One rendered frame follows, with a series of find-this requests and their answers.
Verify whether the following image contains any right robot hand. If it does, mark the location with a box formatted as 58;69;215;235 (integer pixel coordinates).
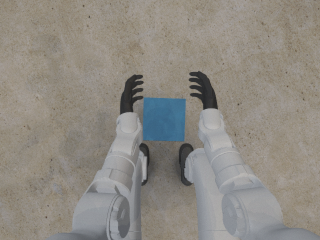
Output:
188;71;218;110

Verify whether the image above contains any left robot upper arm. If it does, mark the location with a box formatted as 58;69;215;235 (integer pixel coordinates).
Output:
45;192;130;240

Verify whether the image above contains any left robot hand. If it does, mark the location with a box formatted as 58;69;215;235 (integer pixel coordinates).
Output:
120;74;144;115

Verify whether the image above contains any right robot forearm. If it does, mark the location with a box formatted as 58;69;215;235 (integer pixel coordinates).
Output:
198;108;283;220

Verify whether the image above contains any left robot forearm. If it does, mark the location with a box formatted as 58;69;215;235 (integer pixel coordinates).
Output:
72;112;143;227

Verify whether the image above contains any right robot upper arm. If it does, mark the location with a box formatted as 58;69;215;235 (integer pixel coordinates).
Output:
221;187;320;240

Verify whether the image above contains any right robot foot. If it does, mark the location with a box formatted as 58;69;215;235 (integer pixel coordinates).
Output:
179;143;194;186

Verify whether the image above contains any carton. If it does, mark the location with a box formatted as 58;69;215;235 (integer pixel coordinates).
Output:
143;97;186;142

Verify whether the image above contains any robot left thigh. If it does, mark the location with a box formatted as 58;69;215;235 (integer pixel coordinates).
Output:
123;154;147;240

